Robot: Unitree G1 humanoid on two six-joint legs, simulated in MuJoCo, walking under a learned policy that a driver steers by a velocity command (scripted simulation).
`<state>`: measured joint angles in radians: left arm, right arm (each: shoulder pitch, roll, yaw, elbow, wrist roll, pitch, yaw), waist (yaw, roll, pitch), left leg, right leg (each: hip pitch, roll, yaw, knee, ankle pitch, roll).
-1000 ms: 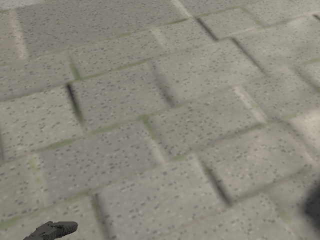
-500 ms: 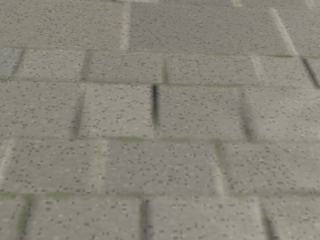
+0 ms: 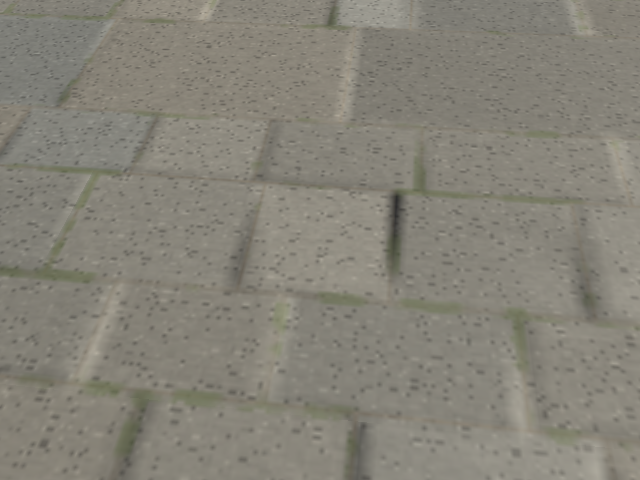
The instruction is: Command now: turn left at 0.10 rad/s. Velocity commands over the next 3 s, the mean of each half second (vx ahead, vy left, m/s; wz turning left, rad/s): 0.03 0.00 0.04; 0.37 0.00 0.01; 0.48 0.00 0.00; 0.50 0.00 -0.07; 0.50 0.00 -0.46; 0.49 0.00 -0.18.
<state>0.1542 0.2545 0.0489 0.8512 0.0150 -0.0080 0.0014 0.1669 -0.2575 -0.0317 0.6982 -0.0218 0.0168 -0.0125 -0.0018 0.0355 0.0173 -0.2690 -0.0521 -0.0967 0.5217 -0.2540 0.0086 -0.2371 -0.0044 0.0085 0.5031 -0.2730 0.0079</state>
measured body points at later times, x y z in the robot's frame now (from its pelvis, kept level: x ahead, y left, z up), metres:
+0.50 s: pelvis +0.01 -0.01 +0.00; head +0.01 -0.01 +0.45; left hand +0.11 +0.25 -0.13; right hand +0.10 -0.28 -0.13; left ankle +0.01 +0.11 -0.73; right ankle +0.00 -0.13 -0.74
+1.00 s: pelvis +0.19 +0.01 +0.00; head +0.22 +0.02 +0.45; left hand +0.41 +0.24 -0.10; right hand +0.13 -0.25 -0.13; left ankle +0.04 +0.12 -0.74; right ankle +0.38 -0.13 -0.70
